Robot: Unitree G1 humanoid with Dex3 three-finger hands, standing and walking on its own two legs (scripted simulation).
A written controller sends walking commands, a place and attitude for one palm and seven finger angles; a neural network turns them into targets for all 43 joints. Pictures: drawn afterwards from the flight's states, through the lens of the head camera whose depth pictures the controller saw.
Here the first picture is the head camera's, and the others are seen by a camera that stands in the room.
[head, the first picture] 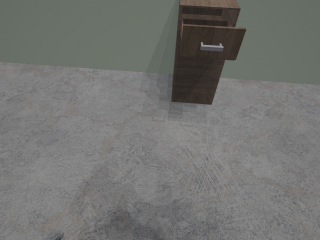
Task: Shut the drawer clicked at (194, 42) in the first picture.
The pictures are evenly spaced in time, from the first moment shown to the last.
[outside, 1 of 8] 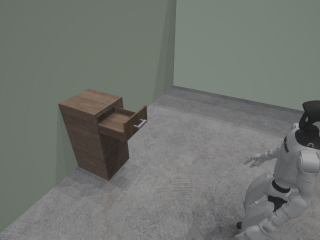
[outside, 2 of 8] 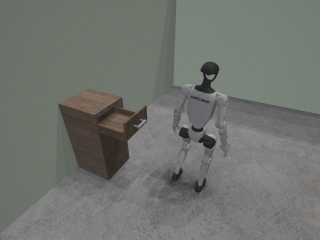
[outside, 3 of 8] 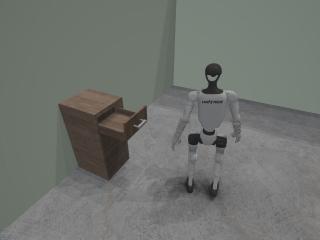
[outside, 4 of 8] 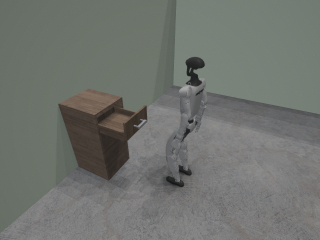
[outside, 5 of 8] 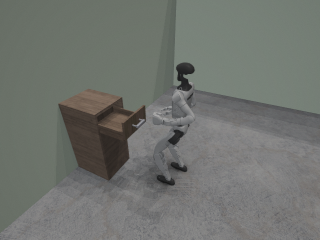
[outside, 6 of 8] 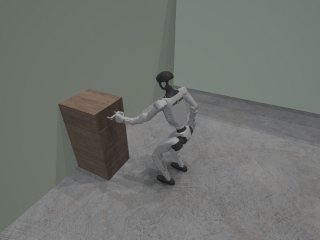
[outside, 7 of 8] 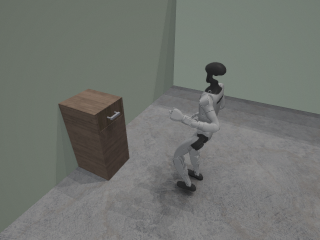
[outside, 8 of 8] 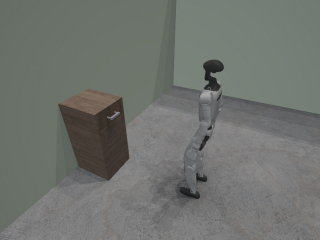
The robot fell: no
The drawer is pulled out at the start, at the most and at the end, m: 0.30 0.30 0.00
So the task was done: yes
